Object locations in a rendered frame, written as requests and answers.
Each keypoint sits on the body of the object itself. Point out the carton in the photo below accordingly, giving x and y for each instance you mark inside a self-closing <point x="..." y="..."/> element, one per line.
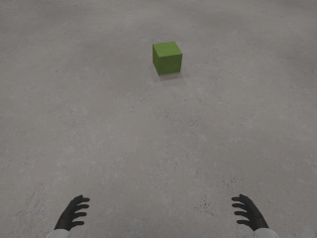
<point x="167" y="58"/>

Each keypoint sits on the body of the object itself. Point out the robot right forearm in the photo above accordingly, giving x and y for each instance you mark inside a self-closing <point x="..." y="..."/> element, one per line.
<point x="265" y="233"/>

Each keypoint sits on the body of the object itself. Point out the right robot hand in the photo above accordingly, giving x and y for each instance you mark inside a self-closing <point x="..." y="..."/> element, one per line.
<point x="253" y="214"/>

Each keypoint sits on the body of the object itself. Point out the left robot hand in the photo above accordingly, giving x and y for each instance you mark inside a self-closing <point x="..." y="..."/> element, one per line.
<point x="66" y="218"/>

